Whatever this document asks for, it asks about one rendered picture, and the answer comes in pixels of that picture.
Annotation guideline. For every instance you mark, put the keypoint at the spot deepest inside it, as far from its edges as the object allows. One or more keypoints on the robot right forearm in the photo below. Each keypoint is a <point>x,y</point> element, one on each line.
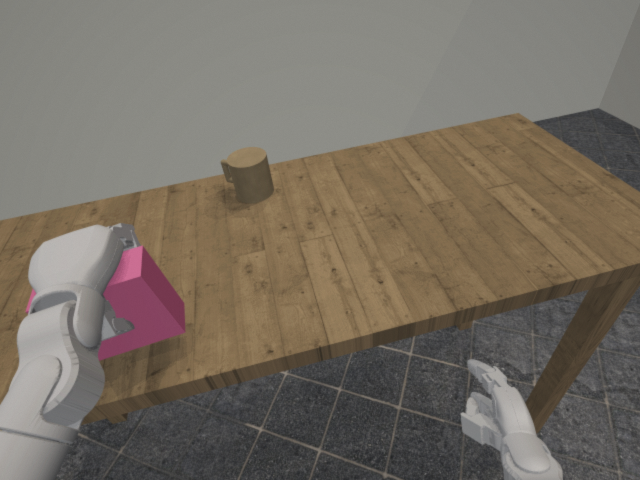
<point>526,457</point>

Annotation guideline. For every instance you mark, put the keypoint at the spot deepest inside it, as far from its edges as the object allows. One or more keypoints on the sponge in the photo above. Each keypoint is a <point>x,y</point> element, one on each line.
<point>140,293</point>

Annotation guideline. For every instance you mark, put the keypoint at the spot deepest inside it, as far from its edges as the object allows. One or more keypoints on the robot left forearm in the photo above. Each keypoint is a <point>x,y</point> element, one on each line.
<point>58,382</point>

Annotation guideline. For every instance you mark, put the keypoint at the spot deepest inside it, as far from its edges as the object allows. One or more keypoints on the table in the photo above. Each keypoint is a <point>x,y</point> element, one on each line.
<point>357,248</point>

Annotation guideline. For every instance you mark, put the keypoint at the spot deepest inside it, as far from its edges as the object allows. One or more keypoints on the robot right hand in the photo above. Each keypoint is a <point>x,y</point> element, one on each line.
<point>505,414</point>

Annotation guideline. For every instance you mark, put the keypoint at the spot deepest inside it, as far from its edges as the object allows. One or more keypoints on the robot left hand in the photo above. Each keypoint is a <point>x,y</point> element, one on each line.
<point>87,257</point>

